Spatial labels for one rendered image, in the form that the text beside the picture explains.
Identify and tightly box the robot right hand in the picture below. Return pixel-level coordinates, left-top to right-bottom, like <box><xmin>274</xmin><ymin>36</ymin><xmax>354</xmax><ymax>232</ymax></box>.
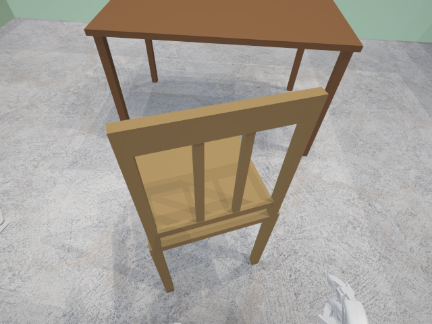
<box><xmin>319</xmin><ymin>274</ymin><xmax>369</xmax><ymax>324</ymax></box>

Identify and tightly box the table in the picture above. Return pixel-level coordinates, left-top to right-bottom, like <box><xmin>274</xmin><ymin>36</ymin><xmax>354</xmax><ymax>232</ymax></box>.
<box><xmin>84</xmin><ymin>0</ymin><xmax>363</xmax><ymax>156</ymax></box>

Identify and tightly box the chair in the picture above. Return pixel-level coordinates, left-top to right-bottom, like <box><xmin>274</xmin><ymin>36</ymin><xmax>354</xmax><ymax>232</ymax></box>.
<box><xmin>106</xmin><ymin>87</ymin><xmax>329</xmax><ymax>293</ymax></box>

